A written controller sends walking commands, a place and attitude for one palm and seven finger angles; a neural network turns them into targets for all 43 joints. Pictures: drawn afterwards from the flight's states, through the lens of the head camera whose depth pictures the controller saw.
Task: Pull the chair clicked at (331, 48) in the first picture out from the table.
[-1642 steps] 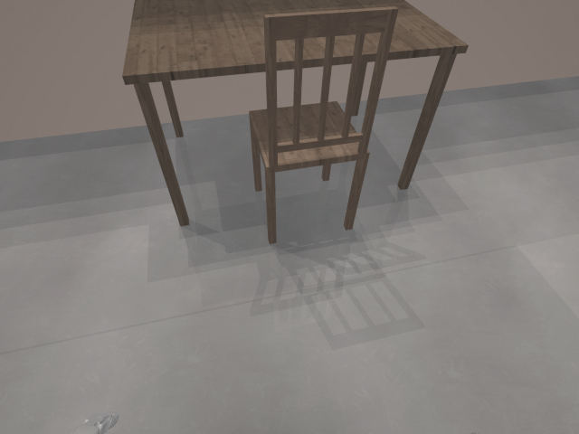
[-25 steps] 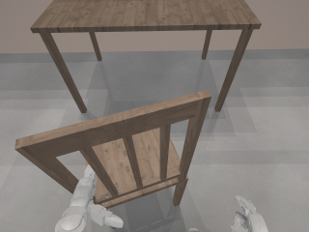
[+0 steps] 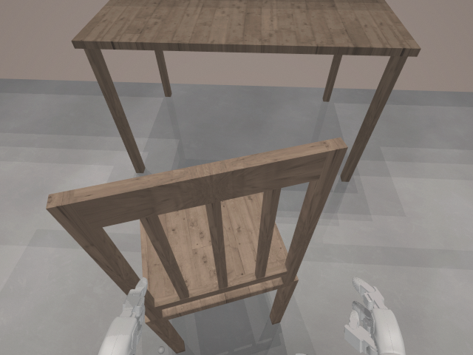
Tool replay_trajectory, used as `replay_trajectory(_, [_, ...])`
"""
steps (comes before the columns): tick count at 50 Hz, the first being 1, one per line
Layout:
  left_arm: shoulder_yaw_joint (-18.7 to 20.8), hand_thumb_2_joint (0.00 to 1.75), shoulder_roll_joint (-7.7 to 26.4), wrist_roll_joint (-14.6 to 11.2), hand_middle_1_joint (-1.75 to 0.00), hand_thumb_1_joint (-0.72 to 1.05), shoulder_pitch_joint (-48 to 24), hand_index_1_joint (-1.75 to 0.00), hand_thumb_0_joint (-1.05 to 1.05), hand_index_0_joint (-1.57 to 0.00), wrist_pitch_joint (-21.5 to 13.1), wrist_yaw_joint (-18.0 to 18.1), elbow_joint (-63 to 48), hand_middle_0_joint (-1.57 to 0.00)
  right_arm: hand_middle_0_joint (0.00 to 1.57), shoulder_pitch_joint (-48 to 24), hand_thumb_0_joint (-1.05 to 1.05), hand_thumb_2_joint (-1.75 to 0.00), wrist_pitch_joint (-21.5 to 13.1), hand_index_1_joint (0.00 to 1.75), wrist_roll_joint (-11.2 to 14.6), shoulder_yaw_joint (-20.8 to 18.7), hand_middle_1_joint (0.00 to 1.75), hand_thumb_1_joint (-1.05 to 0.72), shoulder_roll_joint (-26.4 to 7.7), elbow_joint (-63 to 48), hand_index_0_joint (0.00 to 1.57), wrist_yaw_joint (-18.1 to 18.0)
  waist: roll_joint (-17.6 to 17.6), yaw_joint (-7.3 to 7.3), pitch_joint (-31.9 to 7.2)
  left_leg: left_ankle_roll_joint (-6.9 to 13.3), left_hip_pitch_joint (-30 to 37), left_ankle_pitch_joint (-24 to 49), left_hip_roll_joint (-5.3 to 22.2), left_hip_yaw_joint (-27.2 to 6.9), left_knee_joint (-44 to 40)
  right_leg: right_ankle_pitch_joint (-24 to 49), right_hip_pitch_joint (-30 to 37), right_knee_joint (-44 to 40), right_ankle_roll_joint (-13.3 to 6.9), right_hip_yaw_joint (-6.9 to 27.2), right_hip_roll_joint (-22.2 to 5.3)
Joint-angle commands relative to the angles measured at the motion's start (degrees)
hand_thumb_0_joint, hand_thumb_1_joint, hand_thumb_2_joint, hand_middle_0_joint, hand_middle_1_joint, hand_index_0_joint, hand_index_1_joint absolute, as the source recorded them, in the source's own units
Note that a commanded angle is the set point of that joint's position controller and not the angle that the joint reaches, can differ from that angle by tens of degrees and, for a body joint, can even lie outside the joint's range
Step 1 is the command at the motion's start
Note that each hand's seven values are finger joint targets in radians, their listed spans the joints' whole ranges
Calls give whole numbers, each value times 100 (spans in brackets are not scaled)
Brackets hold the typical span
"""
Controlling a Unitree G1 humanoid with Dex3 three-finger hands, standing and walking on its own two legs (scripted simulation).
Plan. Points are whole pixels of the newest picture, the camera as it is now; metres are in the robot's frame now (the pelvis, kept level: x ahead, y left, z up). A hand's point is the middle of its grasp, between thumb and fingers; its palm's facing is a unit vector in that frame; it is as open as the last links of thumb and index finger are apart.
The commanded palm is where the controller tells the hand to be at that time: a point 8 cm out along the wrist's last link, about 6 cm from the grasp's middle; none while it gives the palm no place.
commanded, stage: draw the hand back to the body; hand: left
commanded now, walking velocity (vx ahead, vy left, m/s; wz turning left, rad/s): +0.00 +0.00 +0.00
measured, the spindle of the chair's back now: (218, 251) +0.31 +0.05 -0.02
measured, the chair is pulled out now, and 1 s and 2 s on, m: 0.59 0.58 0.58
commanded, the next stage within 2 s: step back with the hand held close in 1.68 s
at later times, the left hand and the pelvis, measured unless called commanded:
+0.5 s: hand (117, 349) +0.14 +0.16 +0.07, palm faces -0.05 -1.00 -0.09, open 17.4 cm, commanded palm +0.10 +0.22 +0.08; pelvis -0.03 +0.00 -0.02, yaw +0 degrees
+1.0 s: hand (41, 295) +0.17 +0.23 +0.15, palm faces +0.36 -0.84 -0.40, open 13.6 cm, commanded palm +0.13 +0.27 +0.18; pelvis +0.00 +0.00 +0.04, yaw -1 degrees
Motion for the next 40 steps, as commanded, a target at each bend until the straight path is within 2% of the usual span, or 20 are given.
replay_trajectory(1, [248, 20, 326, 55, 0, -55, 706, 0, 0, 0, -345, 22, -1188, 0, 20, -362, 0, -90, -315, 30, 17, -325, 30, -90, -591, -992, 20, -92, -280, -35, -561, 204, -54, 1693, -233, 131, -818, 1244, 774, -652, -235, -148, 325])
replay_trajectory(3, [378, 20, 443, 78, 0, -55, 903, 0, 0, 0, -335, 10, -1130, 0, 20, -439, 0, -90, -271, 30, 20, -355, 30, -90, -592, -999, 20, -109, -426, 7, -436, 213, -221, 1566, -232, 119, -797, 1100, 743, -664, -253, -117, 340])
replay_trajectory(5, [167, 20, 345, 93, 0, -55, 871, 0, 0, 0, -414, -36, -1423, 0, 20, -417, 0, -90, -300, 30, 29, -333, 30, -90, -598, -1085, 20, -116, -160, -47, -413, 219, -193, 1400, -244, 128, -768, 872, 574, -630, -247, -125, 336])
replay_trajectory(6, [229, 20, -50, -681, 0, -55, 141, 0, 0, 0, -1200, -194, -2288, 0, 20, -349, 0, -90, -504, 30, 29, -291, 30, -90, -566, -1056, 20, -125, -456, -152, -339, 197, -315, 1409, -311, 83, -534, 901, 309, -546, -231, -233, 395])
replay_trajectory(7, [539, 20, 350, -672, 0, -55, 320, 0, 0, 0, -1545, -263, -1971, 0, 20, -343, 0, -90, -609, 30, 22, -336, 30, -90, -606, -836, 20, -142, -321, -41, -475, 197, -353, 1302, -307, 116, -437, 728, 306, -492, -260, -149, 403])
replay_trajectory(8, [703, 20, 568, -685, 0, -55, 245, 0, 0, 0, -1727, -279, -2093, 0, 20, -320, 0, -90, -660, 30, 27, -323, 30, -90, -631, -793, 20, -160, -292, -40, -464, 203, -371, 1259, -286, 100, -445, 615, 302, -509, -279, -127, 420])
replay_trajectory(10, [729, 20, 521, -841, 0, -55, 198, 0, 0, 0, -2087, -395, -2374, 0, 20, -219, 0, -90, -816, 30, 61, -324, 30, -90, -609, -744, 20, -148, 102, -31, -704, 183, -187, 1297, -305, 95, -455, 578, 299, -428, -289, -124, 407])
replay_trajectory(12, [745, 20, 444, -916, 0, -55, 281, 0, 0, 0, -2433, -547, -2261, 0, 20, -248, 0, -90, -897, 30, 93, -339, 30, -90, -579, -648, 20, -91, 170, -6, -673, 147, -256, 1249, -288, 75, -415, 484, 176, -332, -292, -147, 423])
replay_trajectory(15, [879, 20, 448, -1037, 0, -55, 321, 0, 0, 0, -2996, -859, -1815, 0, 20, -425, 0, -90, -931, 30, 114, -385, 30, -90, -562, -497, 20, 41, -109, 16, -454, 111, -637, 1051, -260, 46, -269, 287, 39, -232, -295, -99, 414])
replay_trajectory(18, [1336, 20, 967, -1212, 0, -55, 85, 0, 0, 0, -3443, -1083, -2242, 0, 20, -562, 0, -90, -1003, 30, 155, -419, 30, -90, -595, -500, 20, 75, -36, 120, -715, 128, -650, 934, -233, 58, -252, 40, 212, -259, -325, 41, 400])
replay_trajectory(19, [1338, 20, 934, -1264, 0, -55, 126, 0, 0, 0, -3485, -1158, -2330, 0, 20, -570, 0, -90, -1016, 30, 178, -406, 30, -90, -583, -540, 20, 90, 136, 129, -815, 129, -550, 909, -247, 74, -322, 17, 288, -283, -318, 42, 383])
replay_trajectory(23, [1667, 20, 1023, -1396, 0, -55, 316, 0, 0, 0, -2879, -1187, -2139, 0, 20, -771, 0, -90, -972, 30, 305, -380, 30, -90, -588, -648, 20, 22, 102, 192, -697, 143, -393, 563, -214, 49, -651, -377, 593, -641, -288, 54, 361])
replay_trajectory(25, [1611, 20, 914, -1489, 0, -55, 172, 0, 0, 0, -2552, -1186, -2212, 0, 20, -753, 0, -90, -989, 30, 337, -315, 30, -90, -584, -686, 20, -46, -44, 115, -483, 145, -316, 359, -204, 33, -822, -554, 586, -800, -244, 9, 357])
replay_trajectory(30, [1917, 29, 1170, -1593, -4, -37, -309, -4, 0, -2, -2268, -1085, -2461, -2, 20, -665, 0, -90, -1176, 30, 340, -205, 30, -90, -592, -588, 20, -200, -170, 112, -141, 160, -52, 267, -182, -28, -1113, -692, 735, -1135, -225, 11, 380])
replay_trajectory(31, [2269, 31, 2053, -588, -5, -33, 98, -5, 0, -3, -1815, -180, -2394, -3, 20, -530, 0, -90, -925, 30, 157, -204, 30, -90, -512, -632, 20, -342, 31, 515, -290, 93, 204, 284, -19, 18, -1450, -509, 1289, -1332, -369, 290, 213])
replay_trajectory(32, [1904, 32, 1496, -471, -5, -30, 123, -5, 0, -4, -1593, 178, -2796, -4, 20, -454, 0, -90, -846, 30, 115, -128, 30, -90, -430, -781, 20, -372, 43, 337, -32, 91, 332, 330, -63, 62, -1558, -396, 1293, -1460, -348, 193, 176])
replay_trajectory(33, [2039, 34, 1640, -405, -6, -26, 27, -6, 0, -4, -1443, 387, -2843, -4, 20, -474, 0, -90, -831, 30, 122, -141, 30, -90, -455, -746, 20, -388, 14, 344, -15, 66, 373, 318, -54, 29, -1604, -415, 1399, -1533, -361, 193, 182])
replay_trajectory(34, [1831, 36, 1387, -330, -7, -22, 34, -7, 0, -4, -1355, 500, -2868, -4, 20, -468, 0, -90, -790, 30, 96, -85, 30, -90, -411, -708, 20, -402, 275, 287, 168, 82, 535, 411, -58, 81, -1674, -271, 1436, -1579, -355, 160, 200])
replay_trajectory(38, [2019, 43, 1580, -199, -10, -8, -248, -10, 0, -7, -1191, 809, -2587, -7, 20, -548, 0, -90, -665, 30, 66, -61, 30, -90, -478, -539, 20, -442, 90, 289, 617, 101, 917, 635, -14, 62, -1959, -45, 1730, -1991, -358, 117, 214])
replay_trajectory(40, [1975, 46, 1456, -151, -11, -1, -290, -11, 0, -7, -1214, 846, -2414, -7, 20, -563, 0, -90, -654, 30, 49, -85, 30, -90, -506, -480, 20, -435, -42, 273, 722, 122, 1224, 773, -14, 86, -2113, 115, 1829, -2133, -327, 111, 214])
